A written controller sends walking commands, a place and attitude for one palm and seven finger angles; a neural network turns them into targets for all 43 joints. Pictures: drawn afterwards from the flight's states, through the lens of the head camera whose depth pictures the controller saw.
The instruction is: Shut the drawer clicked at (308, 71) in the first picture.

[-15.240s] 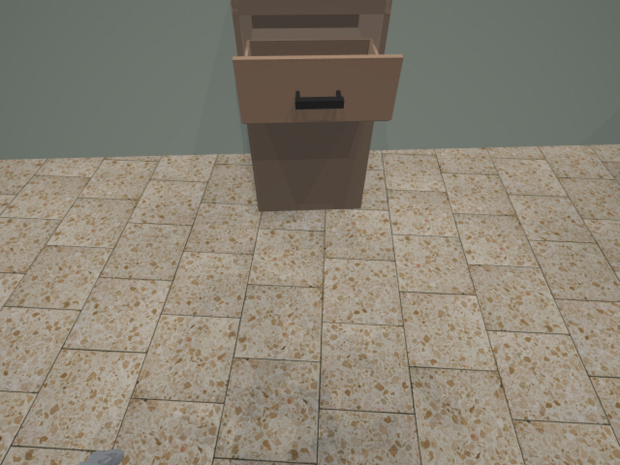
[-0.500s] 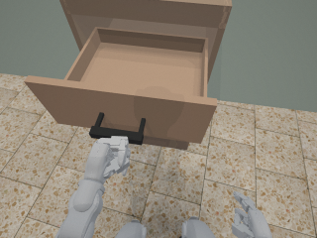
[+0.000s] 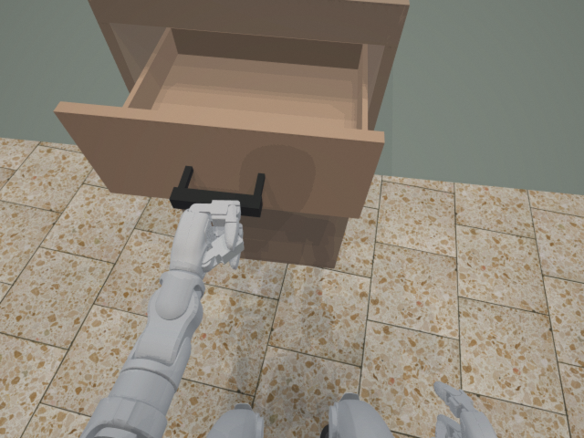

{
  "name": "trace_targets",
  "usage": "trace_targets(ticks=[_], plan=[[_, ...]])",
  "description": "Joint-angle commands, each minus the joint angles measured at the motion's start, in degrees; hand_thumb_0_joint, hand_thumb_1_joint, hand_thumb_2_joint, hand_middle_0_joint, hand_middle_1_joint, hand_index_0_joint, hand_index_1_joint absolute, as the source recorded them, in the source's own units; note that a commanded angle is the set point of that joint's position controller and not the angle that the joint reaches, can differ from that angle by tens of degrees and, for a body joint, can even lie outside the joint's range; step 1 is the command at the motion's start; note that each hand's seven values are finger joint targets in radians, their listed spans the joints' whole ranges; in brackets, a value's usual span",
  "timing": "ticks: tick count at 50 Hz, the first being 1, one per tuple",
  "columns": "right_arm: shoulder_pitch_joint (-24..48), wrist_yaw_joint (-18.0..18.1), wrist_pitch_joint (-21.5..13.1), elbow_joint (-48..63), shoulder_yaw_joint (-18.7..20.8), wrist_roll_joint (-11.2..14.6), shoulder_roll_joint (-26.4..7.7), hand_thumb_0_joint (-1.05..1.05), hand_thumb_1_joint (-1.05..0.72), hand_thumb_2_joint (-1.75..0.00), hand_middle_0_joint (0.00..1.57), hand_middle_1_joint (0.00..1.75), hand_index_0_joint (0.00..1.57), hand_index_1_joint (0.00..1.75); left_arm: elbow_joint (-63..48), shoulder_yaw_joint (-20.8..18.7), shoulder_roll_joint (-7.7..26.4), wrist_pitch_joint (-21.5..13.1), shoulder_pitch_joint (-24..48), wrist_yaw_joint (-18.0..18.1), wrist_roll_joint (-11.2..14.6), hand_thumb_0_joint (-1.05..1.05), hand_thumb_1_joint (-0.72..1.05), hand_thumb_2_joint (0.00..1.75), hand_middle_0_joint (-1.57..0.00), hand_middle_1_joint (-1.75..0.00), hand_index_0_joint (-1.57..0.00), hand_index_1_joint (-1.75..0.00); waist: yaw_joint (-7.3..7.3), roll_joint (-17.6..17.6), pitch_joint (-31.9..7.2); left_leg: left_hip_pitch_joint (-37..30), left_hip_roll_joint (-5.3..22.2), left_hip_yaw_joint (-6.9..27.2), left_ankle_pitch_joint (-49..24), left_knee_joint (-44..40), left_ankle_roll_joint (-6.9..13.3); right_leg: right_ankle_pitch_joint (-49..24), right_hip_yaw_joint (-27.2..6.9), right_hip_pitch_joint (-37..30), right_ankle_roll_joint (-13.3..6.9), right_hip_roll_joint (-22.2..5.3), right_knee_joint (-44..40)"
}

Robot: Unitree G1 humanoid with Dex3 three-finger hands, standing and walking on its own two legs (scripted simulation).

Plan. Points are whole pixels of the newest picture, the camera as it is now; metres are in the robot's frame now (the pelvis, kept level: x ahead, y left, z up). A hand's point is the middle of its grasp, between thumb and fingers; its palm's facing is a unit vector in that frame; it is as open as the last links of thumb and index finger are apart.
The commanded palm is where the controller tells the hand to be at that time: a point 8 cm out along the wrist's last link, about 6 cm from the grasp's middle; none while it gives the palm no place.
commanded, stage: push the drawer shut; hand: left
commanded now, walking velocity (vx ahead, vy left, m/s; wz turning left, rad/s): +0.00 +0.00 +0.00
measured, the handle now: (220, 189) +0.45 +0.11 +0.05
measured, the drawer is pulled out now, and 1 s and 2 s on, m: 0.21 0.09 0.00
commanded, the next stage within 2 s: pull the fist back off the drawer in 1.96 s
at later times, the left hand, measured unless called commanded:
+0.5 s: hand (248, 207) +0.42 +0.07 +0.04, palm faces -0.12 -0.99 -0.06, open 3.0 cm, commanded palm +0.42 +0.12 +0.05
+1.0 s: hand (252, 171) +0.48 +0.06 +0.05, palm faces -0.12 -0.99 -0.05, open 3.1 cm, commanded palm +0.48 +0.12 +0.05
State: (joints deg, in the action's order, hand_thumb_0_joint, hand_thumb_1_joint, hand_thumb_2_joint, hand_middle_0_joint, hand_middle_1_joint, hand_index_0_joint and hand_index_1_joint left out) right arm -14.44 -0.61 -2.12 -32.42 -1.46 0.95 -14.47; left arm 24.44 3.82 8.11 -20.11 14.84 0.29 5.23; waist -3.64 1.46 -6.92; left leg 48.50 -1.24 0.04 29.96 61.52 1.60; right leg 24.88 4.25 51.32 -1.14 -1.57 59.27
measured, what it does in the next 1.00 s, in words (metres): stands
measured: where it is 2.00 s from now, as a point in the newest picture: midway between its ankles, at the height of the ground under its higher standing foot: outside the picture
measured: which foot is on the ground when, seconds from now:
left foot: down 0.00-1.00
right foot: down 0.00-1.00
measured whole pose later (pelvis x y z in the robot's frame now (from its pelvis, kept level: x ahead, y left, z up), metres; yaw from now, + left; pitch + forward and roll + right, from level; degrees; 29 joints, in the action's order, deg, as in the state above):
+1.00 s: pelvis -0.01 +0.00 -0.01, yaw -2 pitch +22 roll -1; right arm -20.4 -1.8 -0.7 -37.2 -1.2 -1.3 -14.9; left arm 62.8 -11.0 14.5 -28.8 48.3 -1.8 2.9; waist -9.5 1.6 -6.7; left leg 56.0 -0.1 -1.0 29.1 62.8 1.4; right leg 23.1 3.3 59.3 -1.5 -0.4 60.2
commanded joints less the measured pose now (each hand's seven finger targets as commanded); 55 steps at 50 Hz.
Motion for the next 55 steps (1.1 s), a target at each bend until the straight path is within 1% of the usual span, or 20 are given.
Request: trace_targets(ticks=[1,4,7,10,11,15,16,20,25,30,32,33,34,38,39,45,46,51,53,55], plan=[[-1.4,0.4,-2.0,5.8,3.7,0.0,-7.5,0.00,-0.90,-0.90,0.20,0.30,0.20,0.30,-9.4,-2.9,2.5,-4.4,22.7,0.6,0.4,0.00,0.90,0.90,-1.40,-1.60,-1.40,-1.60,-2.85,-1.8,-20.1,-8.7,1.0,2.6,-15.2,-9.5,-0.7,-10.8,-2.2,-13.5,-0.5,0.7,-7.3],[-2.0,0.3,-1.8,5.3,3.8,-0.1,-7.4,0.00,-0.90,-0.90,0.20,0.30,0.20,0.30,-7.9,-2.5,1.9,-5.1,24.7,0.5,0.2,0.00,0.90,0.90,-1.40,-1.60,-1.40,-1.60,-3.18,-0.6,-20.9,-9.1,1.0,2.2,-16.1,-9.4,-0.5,-12.1,-2.5,-13.8,-0.5,0.8,-7.3],[-2.7,0.3,-1.4,4.6,3.9,-0.1,-7.5,0.00,-0.90,-0.90,0.20,0.30,0.20,0.30,-5.5,-4.5,3.5,-5.8,26.2,0.4,0.4,0.00,0.90,0.90,-1.40,-1.60,-1.40,-1.60,-3.15,-2.3,-20.7,-7.7,0.9,1.9,-15.8,-9.5,-0.5,-12.8,-2.8,-15.2,-0.4,0.8,-7.6],[-3.1,0.3,-1.3,4.0,3.9,-0.2,-7.4,0.00,-0.90,-0.90,0.20,0.30,0.20,0.30,-3.9,-4.8,3.5,-6.5,29.2,0.4,0.4,0.00,0.90,0.90,-1.40,-1.60,-1.40,-1.60,-3.39,-0.9,-21.5,-7.6,0.7,1.6,-15.1,-9.3,-0.4,-12.6,-3.2,-15.1,-0.3,0.8,-7.7],[-3.4,0.4,-1.3,3.6,4.0,-0.2,-7.5,0.00,-0.90,-0.90,0.20,0.30,0.20,0.30,-2.9,-5.5,4.1,-6.6,30.4,0.5,0.5,0.00,0.90,0.90,-1.40,-1.60,-1.40,-1.60,-3.91,-2.5,-20.9,-7.1,0.8,1.6,-15.0,-9.2,-0.4,-12.9,-3.2,-15.3,-0.3,0.9,-7.9],[-4.1,0.3,-1.2,2.9,4.0,-0.3,-7.4,0.00,-0.90,-0.90,0.20,0.30,0.20,0.30,-0.7,-5.6,4.1,-7.6,34.4,0.1,0.4,0.00,0.90,0.90,-1.40,-1.60,-1.40,-1.60,-4.42,-0.6,-22.2,-7.3,0.7,1.3,-15.4,-9.0,-0.3,-13.7,-3.5,-15.1,-0.2,0.8,-7.7],[-4.4,0.4,-1.2,2.5,4.1,-0.3,-7.5,0.00,-0.90,-0.90,0.20,0.30,0.20,0.30,1.1,-6.5,4.7,-7.7,34.9,0.1,0.5,0.00,0.90,0.90,-1.40,-1.60,-1.40,-1.60,-4.52,-2.1,-21.5,-6.7,0.8,1.4,-14.7,-9.0,-0.4,-12.9,-3.5,-14.9,-0.1,0.9,-7.9],[-5.0,0.4,-1.2,1.7,4.0,-0.4,-7.6,0.00,-0.90,-0.90,0.20,0.30,0.20,0.30,4.9,-6.9,5.0,-8.5,40.6,0.1,0.4,0.00,0.90,0.90,-1.40,-1.60,-1.40,-1.60,-5.46,-1.2,-21.6,-5.9,0.5,1.0,-12.5,-8.8,-0.2,-11.1,-3.9,-13.9,0.0,1.0,-8.3],[-6.4,0.5,-1.0,1.0,3.9,-0.7,-7.9,0.00,-0.90,-0.90,0.20,0.30,0.20,0.30,9.7,-11.2,9.2,-9.6,45.5,0.0,0.4,0.00,0.90,0.90,-1.40,-1.60,-1.40,-1.60,-5.60,-1.8,-23.5,-3.6,0.1,0.4,-11.6,-8.5,0.1,-11.1,-5.0,-16.0,0.1,1.1,-8.6],[-7.8,0.4,-0.9,0.4,3.8,-0.8,-8.0,0.00,-0.90,-0.90,0.20,0.30,0.20,0.30,14.0,-12.6,10.4,-10.4,49.7,-0.9,0.2,0.00,0.90,0.90,-1.40,-1.60,-1.40,-1.60,-5.95,-0.1,-24.7,-3.3,0.1,0.5,-12.7,-8.3,-0.1,-12.5,-4.9,-15.5,0.0,1.3,-7.8],[-8.4,0.2,-0.9,0.4,3.8,-1.0,-8.0,0.00,-0.90,-0.90,0.20,0.30,0.20,0.30,15.4,-13.2,10.6,-10.7,51.1,-1.0,0.5,0.00,0.90,0.90,-1.40,-1.60,-1.40,-1.60,-6.31,-1.4,-25.1,-2.5,0.1,0.2,-12.8,-7.9,0.0,-13.0,-5.3,-16.4,0.1,1.4,-8.1],[-8.9,0.2,-0.9,0.4,3.9,-1.1,-8.3,0.00,-0.90,-0.90,0.20,0.30,0.20,0.30,16.2,-14.6,12.2,-10.9,50.8,-1.2,0.4,0.00,0.90,0.90,-1.40,-1.60,-1.40,-1.60,-6.11,-0.9,-25.4,-2.8,0.2,0.3,-13.4,-7.9,0.1,-13.7,-5.1,-16.2,0.0,1.5,-7.7],[-9.1,0.1,-0.8,0.4,3.8,-1.1,-8.1,0.00,-0.90,-0.90,0.20,0.30,0.20,0.30,16.4,-13.3,10.7,-11.0,52.2,-1.5,0.3,0.00,0.90,0.90,-1.40,-1.60,-1.40,-1.60,-6.58,-0.4,-26.1,-3.1,0.1,0.2,-13.8,-7.9,0.1,-14.2,-5.1,-16.0,0.1,1.5,-7.6],[-10.7,-0.1,-0.6,-0.2,3.8,-1.4,-8.3,0.00,-0.90,-0.90,0.20,0.30,0.20,0.30,19.3,-15.0,12.6,-11.7,56.0,-1.5,0.2,0.00,0.90,0.90,-1.40,-1.60,-1.40,-1.60,-7.34,-0.6,-25.5,-2.5,0.3,0.4,-13.3,-7.5,0.3,-13.6,-5.1,-14.6,0.1,1.9,-7.3],[-11.1,-0.2,-0.5,-0.2,3.8,-1.5,-8.5,0.00,-0.90,-0.90,0.20,0.30,0.20,0.30,21.1,-16.1,13.6,-11.6,55.4,-1.7,-0.1,0.00,0.90,0.90,-1.40,-1.60,-1.40,-1.60,-6.85,-0.6,-25.3,-1.9,0.2,0.4,-13.1,-7.7,0.1,-13.2,-5.0,-14.9,0.0,1.9,-7.4],[-12.6,-0.6,-0.2,-1.0,3.8,-2.0,-8.8,0.00,-0.90,-0.90,0.20,0.30,0.20,0.30,23.5,-14.9,12.9,-12.5,63.3,-1.4,-0.9,0.00,0.90,0.90,-1.40,-1.60,-1.40,-1.60,-8.98,1.6,-25.5,-3.8,0.5,1.4,-13.2,-7.1,0.1,-11.8,-4.2,-10.0,0.0,2.2,-6.7],[-13.2,-0.6,-0.1,-1.3,3.9,-2.1,-9.0,0.00,-0.90,-0.90,0.20,0.30,0.20,0.30,25.2,-15.9,13.8,-12.3,63.1,-1.3,-1.1,0.00,0.90,0.90,-1.40,-1.60,-1.40,-1.60,-9.06,0.0,-25.9,-3.0,0.6,1.4,-12.8,-6.8,0.2,-11.5,-4.3,-10.4,0.1,2.3,-6.8],[-14.6,-0.7,0.4,-1.6,3.6,-2.6,-9.4,0.00,-0.90,-0.90,0.20,0.30,0.20,0.30,27.8,-17.6,16.9,-12.1,67.6,-0.9,-2.3,0.00,0.90,0.90,-1.40,-1.60,-1.40,-1.60,-9.88,1.5,-26.4,-2.2,0.6,1.8,-12.5,-6.2,0.3,-10.7,-4.1,-8.9,0.0,2.5,-6.2],[-15.3,-0.7,0.5,-1.2,3.5,-2.9,-9.5,0.00,-0.90,-0.90,0.20,0.30,0.20,0.30,27.4,-18.6,18.3,-12.3,68.6,-0.9,-2.5,0.00,0.90,0.90,-1.40,-1.60,-1.40,-1.60,-9.63,3.6,-28.8,-3.5,0.6,1.9,-14.3,-5.8,0.3,-12.2,-4.2,-9.0,-0.1,2.6,-5.5],[-15.7,-0.9,1.0,-1.4,3.5,-3.1,-9.5,0.00,-0.90,-0.90,0.20,0.30,0.20,0.30,28.7,-17.5,16.7,-12.0,69.6,-0.9,-2.8,0.00,0.90,0.90,-1.40,-1.60,-1.40,-1.60,-10.33,3.6,-28.8,-5.2,0.9,2.8,-16.3,-5.7,0.0,-12.9,-3.4,-7.0,-0.2,2.7,-5.1]])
